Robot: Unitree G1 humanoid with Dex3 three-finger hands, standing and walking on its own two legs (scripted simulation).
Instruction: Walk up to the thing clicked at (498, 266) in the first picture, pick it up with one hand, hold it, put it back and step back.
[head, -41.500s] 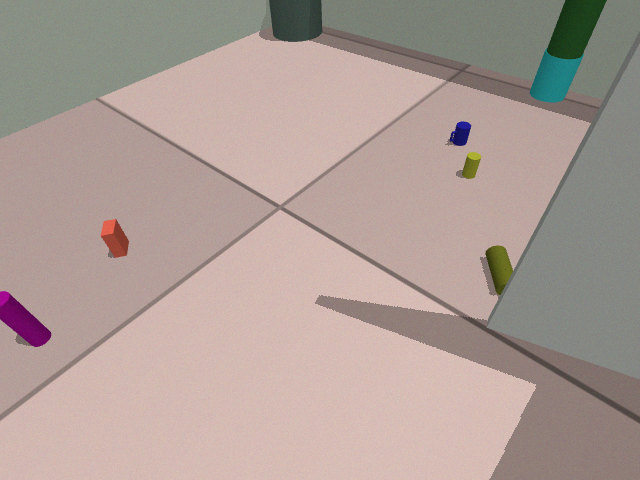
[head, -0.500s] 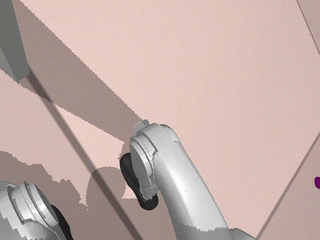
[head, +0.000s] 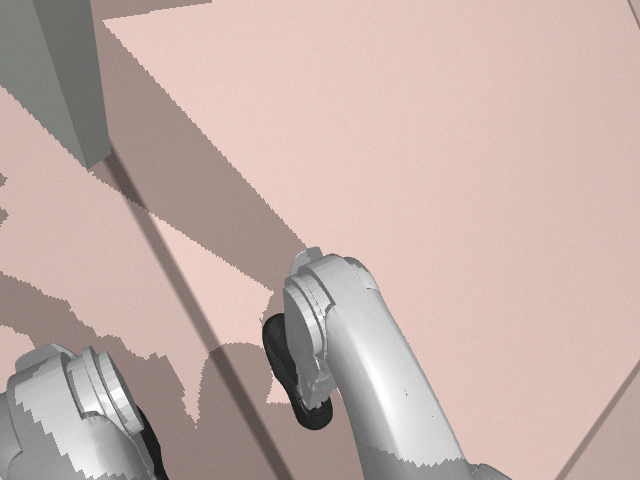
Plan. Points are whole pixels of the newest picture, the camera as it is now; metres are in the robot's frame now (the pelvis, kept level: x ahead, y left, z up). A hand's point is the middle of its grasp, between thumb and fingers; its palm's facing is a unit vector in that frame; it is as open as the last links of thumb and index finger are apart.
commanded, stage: settle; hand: left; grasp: from above
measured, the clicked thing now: out of the picture +0.47 +0.33 -0.27
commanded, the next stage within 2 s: lift in 0.38 s
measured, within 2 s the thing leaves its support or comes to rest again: neither
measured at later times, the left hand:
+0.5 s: hand out of the picture +0.42 +0.34 -0.16, palm faces -0.21 -0.36 -0.91, open 10.3 cm
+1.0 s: hand out of the picture +0.38 +0.34 -0.03, palm faces -0.21 -0.33 -0.92, open 10.0 cm
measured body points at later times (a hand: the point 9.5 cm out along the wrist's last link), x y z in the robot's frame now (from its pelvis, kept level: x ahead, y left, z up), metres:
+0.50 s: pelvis +0.01 -0.01 +0.01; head +0.25 +0.07 +0.38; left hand +0.43 +0.35 -0.11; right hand +0.06 -0.27 -0.08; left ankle +0.07 +0.13 -0.30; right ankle +0.13 -0.13 -0.30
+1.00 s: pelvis +0.01 -0.01 +0.08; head +0.19 +0.02 +0.49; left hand +0.39 +0.35 +0.03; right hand +0.11 -0.26 -0.06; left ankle +0.07 +0.13 -0.30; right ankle +0.13 -0.13 -0.30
